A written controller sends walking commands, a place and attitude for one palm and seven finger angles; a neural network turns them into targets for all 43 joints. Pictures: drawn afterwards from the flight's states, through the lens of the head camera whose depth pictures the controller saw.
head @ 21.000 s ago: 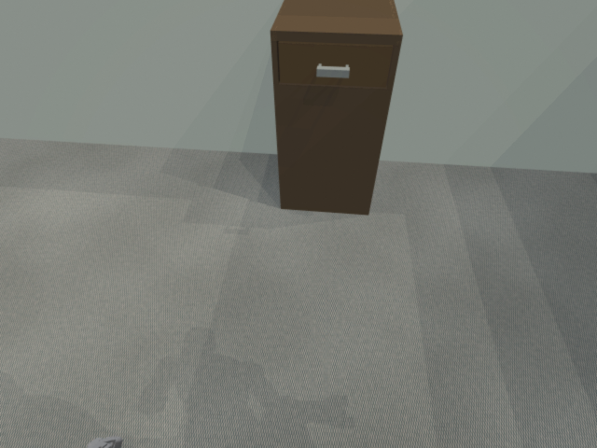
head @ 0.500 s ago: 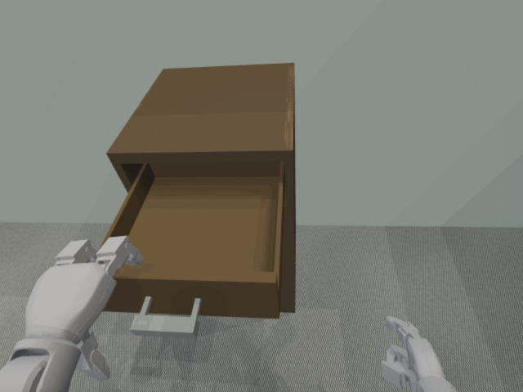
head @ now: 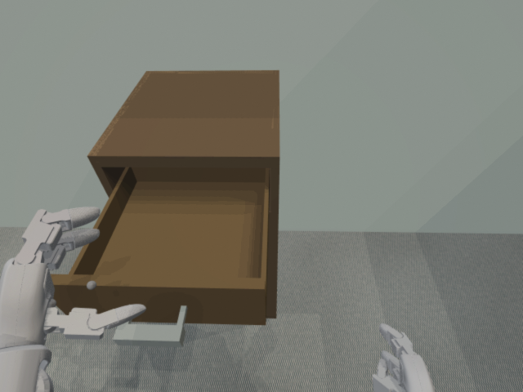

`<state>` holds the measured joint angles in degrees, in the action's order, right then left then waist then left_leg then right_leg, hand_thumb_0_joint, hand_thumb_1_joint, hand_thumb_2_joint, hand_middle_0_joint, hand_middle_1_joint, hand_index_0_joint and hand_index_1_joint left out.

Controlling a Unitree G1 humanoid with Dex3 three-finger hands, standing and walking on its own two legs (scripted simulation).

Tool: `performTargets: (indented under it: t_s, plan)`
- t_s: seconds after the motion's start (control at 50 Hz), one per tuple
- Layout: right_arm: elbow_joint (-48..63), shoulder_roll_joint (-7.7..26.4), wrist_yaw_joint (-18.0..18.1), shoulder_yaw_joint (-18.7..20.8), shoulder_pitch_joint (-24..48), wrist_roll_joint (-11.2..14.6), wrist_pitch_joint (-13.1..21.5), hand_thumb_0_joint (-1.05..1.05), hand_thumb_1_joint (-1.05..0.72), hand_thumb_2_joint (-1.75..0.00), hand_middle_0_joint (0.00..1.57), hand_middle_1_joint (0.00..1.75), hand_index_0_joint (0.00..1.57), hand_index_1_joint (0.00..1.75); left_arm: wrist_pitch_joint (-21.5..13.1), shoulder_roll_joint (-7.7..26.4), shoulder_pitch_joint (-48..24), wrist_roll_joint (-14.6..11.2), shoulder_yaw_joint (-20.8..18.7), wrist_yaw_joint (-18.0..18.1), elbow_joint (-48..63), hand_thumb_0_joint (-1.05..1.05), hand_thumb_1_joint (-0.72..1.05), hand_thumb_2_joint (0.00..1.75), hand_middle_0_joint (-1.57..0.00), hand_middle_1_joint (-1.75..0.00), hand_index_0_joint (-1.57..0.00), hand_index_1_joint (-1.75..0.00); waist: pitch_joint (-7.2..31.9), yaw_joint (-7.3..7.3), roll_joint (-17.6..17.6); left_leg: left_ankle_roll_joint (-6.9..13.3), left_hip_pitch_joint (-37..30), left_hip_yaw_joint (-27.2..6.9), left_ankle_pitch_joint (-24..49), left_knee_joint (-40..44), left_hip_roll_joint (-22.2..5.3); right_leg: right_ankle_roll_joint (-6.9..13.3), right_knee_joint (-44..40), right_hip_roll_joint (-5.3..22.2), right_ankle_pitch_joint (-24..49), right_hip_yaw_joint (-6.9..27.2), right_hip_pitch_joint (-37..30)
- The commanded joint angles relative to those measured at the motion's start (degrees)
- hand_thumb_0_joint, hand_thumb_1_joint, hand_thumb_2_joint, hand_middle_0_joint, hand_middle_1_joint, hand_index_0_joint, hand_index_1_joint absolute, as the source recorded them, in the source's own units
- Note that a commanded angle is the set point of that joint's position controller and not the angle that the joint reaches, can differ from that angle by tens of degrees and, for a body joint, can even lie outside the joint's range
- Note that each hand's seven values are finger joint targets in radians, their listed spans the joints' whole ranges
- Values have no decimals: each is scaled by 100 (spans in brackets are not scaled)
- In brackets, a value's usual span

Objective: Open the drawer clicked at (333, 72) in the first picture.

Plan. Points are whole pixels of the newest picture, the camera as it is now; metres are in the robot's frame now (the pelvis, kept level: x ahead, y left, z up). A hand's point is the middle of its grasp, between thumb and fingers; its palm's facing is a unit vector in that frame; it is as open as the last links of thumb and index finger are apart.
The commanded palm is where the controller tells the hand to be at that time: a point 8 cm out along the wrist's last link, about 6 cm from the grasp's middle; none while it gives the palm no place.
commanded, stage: draw the hand back to the body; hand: left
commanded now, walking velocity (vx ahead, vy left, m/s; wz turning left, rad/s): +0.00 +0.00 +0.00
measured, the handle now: (153, 322) +0.24 +0.22 -0.06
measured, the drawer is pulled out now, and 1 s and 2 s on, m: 0.30 0.30 0.30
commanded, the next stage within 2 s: step back with the hand held close in 0.64 s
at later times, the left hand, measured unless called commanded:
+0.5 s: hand (75, 295) +0.17 +0.23 +0.16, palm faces +0.41 -0.82 -0.40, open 8.2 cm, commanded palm +0.12 +0.27 +0.17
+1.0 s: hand (76, 298) +0.17 +0.23 +0.15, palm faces +0.31 -0.81 -0.49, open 7.4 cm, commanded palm +0.11 +0.28 +0.17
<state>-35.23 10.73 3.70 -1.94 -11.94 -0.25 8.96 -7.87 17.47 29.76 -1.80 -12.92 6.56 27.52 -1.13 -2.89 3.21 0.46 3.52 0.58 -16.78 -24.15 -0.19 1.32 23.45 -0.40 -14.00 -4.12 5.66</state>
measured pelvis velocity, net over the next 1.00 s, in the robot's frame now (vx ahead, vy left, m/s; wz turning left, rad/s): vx -0.02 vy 0.00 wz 0.01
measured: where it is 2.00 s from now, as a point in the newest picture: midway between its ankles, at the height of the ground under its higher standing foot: outside the picture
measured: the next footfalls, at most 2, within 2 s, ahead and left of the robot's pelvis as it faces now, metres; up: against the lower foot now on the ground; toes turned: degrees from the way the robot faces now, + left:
right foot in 1.84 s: -0.17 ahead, -0.12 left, +0.00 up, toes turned -4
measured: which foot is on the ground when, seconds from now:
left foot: down 0.00-1.00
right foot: down 0.00-1.00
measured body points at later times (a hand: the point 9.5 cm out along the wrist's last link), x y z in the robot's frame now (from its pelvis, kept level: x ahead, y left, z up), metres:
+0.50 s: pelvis -0.01 -0.01 +0.00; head -0.02 -0.04 +0.45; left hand +0.15 +0.27 +0.18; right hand +0.20 -0.22 -0.08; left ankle -0.04 +0.11 -0.74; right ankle -0.01 -0.10 -0.74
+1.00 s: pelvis -0.02 +0.00 +0.00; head +0.01 -0.01 +0.45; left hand +0.15 +0.27 +0.18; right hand +0.16 -0.24 -0.09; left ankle -0.04 +0.11 -0.74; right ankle -0.01 -0.10 -0.74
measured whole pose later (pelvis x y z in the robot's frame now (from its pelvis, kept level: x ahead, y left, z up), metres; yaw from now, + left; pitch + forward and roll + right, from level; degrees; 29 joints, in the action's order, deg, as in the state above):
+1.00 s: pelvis -0.02 +0.00 +0.00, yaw +0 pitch +1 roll -1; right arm -32.8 13.1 3.8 1.2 -8.9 0.9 3.1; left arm -11.3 20.1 35.4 -2.1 -19.2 6.4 31.3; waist -2.8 0.1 2.6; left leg 0.7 12.7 0.1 -14.8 -26.1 0.0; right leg 1.2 23.9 -0.1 -11.4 -4.7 13.9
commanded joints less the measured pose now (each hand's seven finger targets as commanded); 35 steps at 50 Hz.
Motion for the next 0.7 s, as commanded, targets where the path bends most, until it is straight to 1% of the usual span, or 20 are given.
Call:
performTargets:
  t_s: [0.0,0.02,0.04,0.08,0.12,0.16,0.2,0.26,0.28,0.3,0.32,0.38,0.4,0.42,0.46,0.48,0.56,0.58,0.64,0.68]
  plan:
    - [926,613,21,284,907,44,328,0,-90,-90,20,30,20,30,-355,782,-87,-96,-676,30,1028,0,17,58,-25,-77,-25,-77,268,-48,-118,13,308,-28,1705,311,-203,20,-370,186,1304,57,-119]
    - [972,619,19,292,909,57,323,0,-90,-90,20,30,20,30,-368,819,-151,-102,-686,22,1211,0,20,60,-25,-75,-25,-75,425,-53,28,15,247,-29,1756,308,-197,19,-331,206,1340,83,-174]
    - [950,613,28,302,897,48,316,0,-90,-90,20,30,20,30,-372,868,-138,-108,-747,37,1198,0,23,62,-25,-73,-25,-73,519,-58,-45,23,208,-20,1759,293,-188,11,-336,201,1359,79,-187]
    - [935,615,39,317,946,51,327,0,-90,-90,20,30,20,30,-374,955,-145,-103,-841,53,1275,0,31,64,-24,-68,-24,-68,512,-59,114,12,204,0,1770,269,-164,19,-370,216,1411,118,-178]
    - [923,610,59,334,916,66,271,0,-90,-90,20,30,20,30,-355,918,-51,-134,-869,58,1105,0,37,68,-24,-64,-24,-64,508,-54,-199,34,214,-3,1746,288,-185,-7,-357,215,1419,101,-183]
    - [930,621,69,343,929,71,263,0,-90,-90,20,30,20,30,-370,994,-131,-131,-946,73,1202,0,44,70,-23,-59,-23,-59,579,-57,-102,43,176,7,1769,265,-170,-11,-361,226,1447,123,-189]
    - [881,616,82,343,918,72,265,0,-90,-90,20,30,20,30,-376,1006,-160,-118,-961,88,1159,0,51,74,-23,-55,-23,-55,482,-43,49,27,157,5,1720,268,-164,1,-410,222,1367,122,-115]
    - [911,621,82,357,929,87,255,0,-90,-90,20,30,20,30,-370,1002,-138,-133,-984,94,1184,0,62,78,-22,-48,-22,-48,546,-57,-112,38,129,-6,1796,276,-171,-22,-372,221,1429,103,-156]
    - [885,622,91,348,975,85,254,0,-90,-90,20,30,20,30,-340,1018,-211,-131,-997,88,1144,0,65,80,-22,-46,-22,-46,383,-53,91,30,142,19,1695,277,-153,-8,-465,218,1342,140,-56]
    - [864,616,88,339,939,88,246,0,-90,-90,20,30,20,30,-339,1006,-226,-140,-986,98,1063,0,69,81,-22,-43,-22,-43,320,-35,73,28,166,6,1567,309,-157,-16,-482,225,1205,120,-20]
    - [873,605,92,342,949,85,239,0,-90,-90,20,30,20,30,-336,1021,-178,-154,-1037,106,1000,0,73,82,-21,-41,-21,-41,317,-58,-159,36,214,-36,1564,339,-164,-17,-459,214,1195,100,-70]
    - [871,626,90,340,975,92,237,0,-90,-90,20,30,20,30,-319,955,-295,-141,-924,79,1030,0,83,87,-21,-34,-21,-34,266,-31,28,42,154,-3,1516,315,-149,-14,-536,217,1128,162,16]
    - [855,622,88,331,974,87,236,0,-90,-90,20,30,20,30,-322,940,-302,-147,-908,82,923,0,87,88,-20,-32,-20,-32,152,-24,-81,44,211,-23,1387,351,-157,-26,-556,214,994,132,56]
    - [890,626,88,336,971,94,237,0,-90,-90,20,30,20,30,-329,975,-276,-149,-944,85,973,0,90,90,-20,-30,-20,-30,263,-49,-110,50,189,-39,1386,355,-156,-24,-529,216,965,139,3]
    - [899,607,92,331,997,86,240,0,-90,-90,20,30,20,30,-321,993,-276,-158,-976,84,929,0,90,90,-20,-30,-20,-30,273,-61,-235,68,195,-36,1352,353,-149,-40,-539,222,937,152,-2]
    - [897,627,90,332,1013,91,251,0,-90,-90,20,30,20,30,-335,1044,-363,-139,-983,83,1068,0,90,90,-20,-30,-20,-30,273,-57,-32,54,173,-26,1321,349,-134,-16,-596,215,874,192,8]
    - [903,603,80,319,967,73,284,0,-90,-90,20,30,20,30,-350,1047,-294,-134,-1012,103,1135,0,90,90,-20,-30,-20,-30,484,-74,61,50,110,-23,1487,329,-128,-20,-502,232,1077,151,-117]
    - [872,604,84,318,1007,66,294,0,-90,-90,20,30,20,30,-335,1076,-337,-121,-1024,104,1124,0,90,90,-20,-30,-20,-30,357,-71,169,37,130,-11,1489,325,-121,-4,-564,226,1091,187,-64]
    - [872,601,79,329,985,73,265,0,-90,-90,20,30,20,30,-312,992,-196,-152,-1007,96,953,0,90,90,-20,-30,-20,-30,399,-69,-242,62,130,-28,1545,335,-148,-37,-525,215,1161,134,-100]
    - [865,604,82,332,1036,84,266,0,-90,-90,20,30,20,30,-305,1000,-347,-125,-963,80,1013,0,90,90,-20,-30,-20,-30,213,-47,-14,48,153,-12,1456,341,-140,-23,-609,218,1042,180,17]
